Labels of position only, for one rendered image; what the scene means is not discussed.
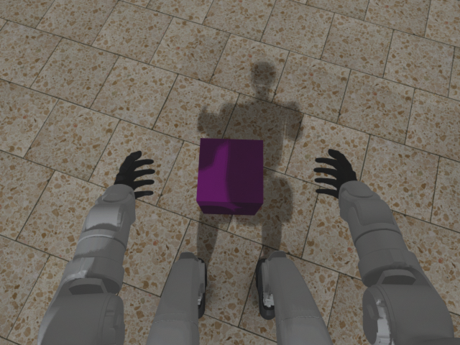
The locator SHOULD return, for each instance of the robot left thigh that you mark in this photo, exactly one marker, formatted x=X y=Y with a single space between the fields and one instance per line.
x=176 y=318

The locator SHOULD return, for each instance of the left robot foot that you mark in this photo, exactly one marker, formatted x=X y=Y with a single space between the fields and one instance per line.
x=201 y=307

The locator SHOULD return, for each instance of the right robot forearm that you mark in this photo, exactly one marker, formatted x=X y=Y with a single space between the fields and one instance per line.
x=383 y=255

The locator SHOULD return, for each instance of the left robot hand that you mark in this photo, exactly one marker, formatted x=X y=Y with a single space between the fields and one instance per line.
x=127 y=173

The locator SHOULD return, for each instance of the carton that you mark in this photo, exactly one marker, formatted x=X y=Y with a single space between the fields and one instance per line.
x=230 y=176

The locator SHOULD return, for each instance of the robot left upper arm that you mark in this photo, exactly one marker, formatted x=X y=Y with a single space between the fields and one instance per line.
x=85 y=319

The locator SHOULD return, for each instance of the left robot forearm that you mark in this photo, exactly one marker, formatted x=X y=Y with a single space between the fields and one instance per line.
x=97 y=263

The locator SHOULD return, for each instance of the robot right upper arm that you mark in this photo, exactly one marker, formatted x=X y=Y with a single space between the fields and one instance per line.
x=405 y=315

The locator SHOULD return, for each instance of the right robot hand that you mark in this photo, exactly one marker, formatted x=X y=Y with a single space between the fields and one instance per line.
x=343 y=172

